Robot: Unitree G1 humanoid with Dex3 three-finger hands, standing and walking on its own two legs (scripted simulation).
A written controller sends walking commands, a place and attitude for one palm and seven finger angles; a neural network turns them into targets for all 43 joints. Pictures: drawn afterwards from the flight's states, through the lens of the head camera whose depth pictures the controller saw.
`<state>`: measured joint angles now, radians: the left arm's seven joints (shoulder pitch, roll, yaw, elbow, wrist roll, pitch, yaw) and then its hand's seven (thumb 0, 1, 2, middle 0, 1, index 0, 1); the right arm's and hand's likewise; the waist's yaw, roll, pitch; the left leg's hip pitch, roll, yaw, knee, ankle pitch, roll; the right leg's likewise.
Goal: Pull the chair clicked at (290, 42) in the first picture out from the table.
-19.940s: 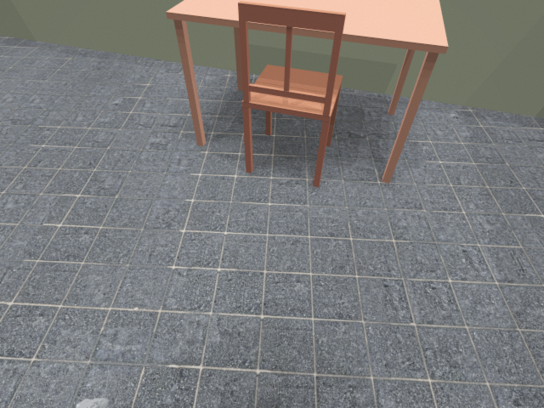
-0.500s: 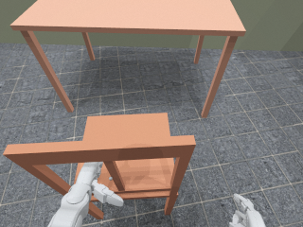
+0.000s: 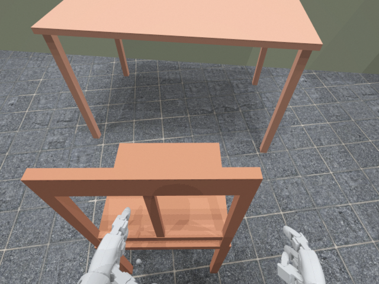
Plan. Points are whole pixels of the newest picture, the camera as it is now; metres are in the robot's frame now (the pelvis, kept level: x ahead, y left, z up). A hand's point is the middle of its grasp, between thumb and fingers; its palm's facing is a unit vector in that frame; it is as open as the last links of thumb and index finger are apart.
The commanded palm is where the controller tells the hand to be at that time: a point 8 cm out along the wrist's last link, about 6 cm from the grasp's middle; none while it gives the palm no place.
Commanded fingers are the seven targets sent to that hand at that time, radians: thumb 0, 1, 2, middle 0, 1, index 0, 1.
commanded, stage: draw the fingers out of the gap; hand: left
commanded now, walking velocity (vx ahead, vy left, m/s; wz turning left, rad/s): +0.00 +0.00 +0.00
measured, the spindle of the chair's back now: (155, 216) +0.29 +0.09 -0.06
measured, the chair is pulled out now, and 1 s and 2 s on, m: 0.60 0.60 0.60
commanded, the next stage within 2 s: draw the hand back to the body in 0.16 s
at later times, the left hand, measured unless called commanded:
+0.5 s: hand (112, 265) +0.16 +0.14 +0.04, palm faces +0.03 -1.00 +0.00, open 17.5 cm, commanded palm +0.12 +0.20 +0.05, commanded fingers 0.00 -0.55 0.20 0.00 0.00 0.00 0.00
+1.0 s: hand (52, 255) +0.17 +0.21 +0.11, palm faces +0.23 -0.90 -0.37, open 15.8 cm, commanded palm +0.13 +0.25 +0.14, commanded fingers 0.00 0.07 0.50 -0.09 -0.13 -0.09 -0.13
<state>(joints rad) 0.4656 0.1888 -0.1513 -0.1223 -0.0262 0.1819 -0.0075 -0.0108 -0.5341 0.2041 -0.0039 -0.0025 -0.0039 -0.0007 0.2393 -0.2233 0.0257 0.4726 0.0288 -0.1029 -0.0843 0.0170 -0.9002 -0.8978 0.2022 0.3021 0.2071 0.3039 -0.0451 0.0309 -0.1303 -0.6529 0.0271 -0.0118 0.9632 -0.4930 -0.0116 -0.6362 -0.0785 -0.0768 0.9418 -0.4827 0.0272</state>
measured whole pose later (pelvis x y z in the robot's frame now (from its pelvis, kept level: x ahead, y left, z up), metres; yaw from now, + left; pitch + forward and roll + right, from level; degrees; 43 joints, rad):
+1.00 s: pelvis +0.00 +0.00 +0.02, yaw +0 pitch +3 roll -2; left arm 0.68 0.32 0.10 -0.45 -0.05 0.02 0.13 -0.01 -0.26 0.34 -0.04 -0.06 -0.06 -0.07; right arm 0.24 -0.21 0.02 0.55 0.04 -0.11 -0.14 0.02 -0.90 -0.90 0.20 0.30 0.21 0.30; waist 0.03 0.07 -0.08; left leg -0.42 0.05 -0.02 0.81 -0.44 -0.02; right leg -0.38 -0.05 -0.10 0.75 -0.41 0.02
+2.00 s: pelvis +0.02 -0.01 +0.05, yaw -1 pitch -3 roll +0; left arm 0.48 0.35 0.35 -0.42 -0.06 -0.01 0.15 0.01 0.89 0.90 -0.21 -0.30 -0.21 -0.30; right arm 0.17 -0.23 0.00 0.67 0.03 -0.12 -0.09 0.02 -0.90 -0.90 0.20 0.30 0.21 0.30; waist 0.06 0.08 0.02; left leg -0.11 0.05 0.02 0.47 -0.31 -0.03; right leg -0.11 -0.04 -0.07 0.45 -0.29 0.02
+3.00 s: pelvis -0.10 +0.00 +0.04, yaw -1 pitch +0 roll -2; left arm 0.53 0.39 0.42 -0.58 -0.04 -0.16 0.17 0.01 0.89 0.90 -0.21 -0.30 -0.21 -0.30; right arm 0.19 -0.22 0.00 0.64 0.00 -0.12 -0.07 0.02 -0.90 -0.90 0.20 0.30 0.21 0.30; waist 0.02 0.02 0.05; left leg -0.44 0.03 -0.03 0.70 -0.33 0.00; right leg -0.39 -0.01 -0.03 0.61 -0.22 0.01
